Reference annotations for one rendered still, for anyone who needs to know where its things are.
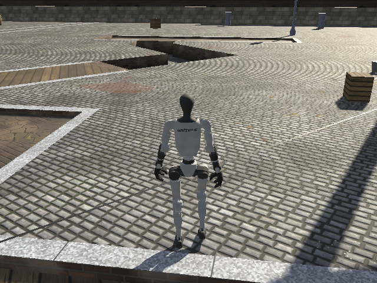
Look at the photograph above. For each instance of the right robot forearm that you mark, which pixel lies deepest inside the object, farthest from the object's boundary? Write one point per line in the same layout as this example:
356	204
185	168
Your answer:
215	160

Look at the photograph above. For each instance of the left robot hand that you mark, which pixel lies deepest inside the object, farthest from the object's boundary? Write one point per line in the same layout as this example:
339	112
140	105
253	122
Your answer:
160	171

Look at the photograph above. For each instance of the right robot hand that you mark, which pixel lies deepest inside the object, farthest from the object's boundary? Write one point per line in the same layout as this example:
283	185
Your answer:
219	178

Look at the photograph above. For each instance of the humanoid robot head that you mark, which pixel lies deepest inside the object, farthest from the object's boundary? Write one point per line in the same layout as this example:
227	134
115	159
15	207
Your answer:
187	103

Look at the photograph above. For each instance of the robot left shin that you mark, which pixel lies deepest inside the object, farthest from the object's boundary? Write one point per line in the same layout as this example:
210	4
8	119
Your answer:
177	215

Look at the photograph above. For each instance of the robot left upper arm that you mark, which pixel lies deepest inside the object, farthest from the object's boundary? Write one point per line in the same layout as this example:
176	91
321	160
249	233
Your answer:
169	125

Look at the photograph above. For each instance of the robot right upper arm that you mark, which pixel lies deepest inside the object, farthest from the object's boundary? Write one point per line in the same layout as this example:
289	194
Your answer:
208	133

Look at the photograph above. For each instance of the left robot forearm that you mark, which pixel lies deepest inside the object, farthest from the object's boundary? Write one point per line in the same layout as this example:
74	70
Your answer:
160	158

